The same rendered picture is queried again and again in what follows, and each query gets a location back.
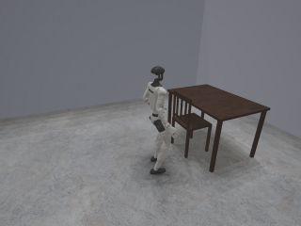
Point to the chair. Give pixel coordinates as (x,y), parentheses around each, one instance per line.
(190,122)

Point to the robot right hand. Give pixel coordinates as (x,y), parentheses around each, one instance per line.
(172,130)

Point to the robot torso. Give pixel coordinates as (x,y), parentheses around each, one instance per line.
(153,97)

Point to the table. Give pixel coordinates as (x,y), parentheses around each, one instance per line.
(222,106)

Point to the right robot upper arm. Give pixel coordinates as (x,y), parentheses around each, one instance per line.
(160,100)

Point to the left robot upper arm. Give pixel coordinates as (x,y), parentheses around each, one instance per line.
(145,97)

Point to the left robot foot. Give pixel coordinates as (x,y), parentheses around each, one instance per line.
(153,159)

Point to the right robot forearm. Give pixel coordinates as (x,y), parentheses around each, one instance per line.
(162,118)

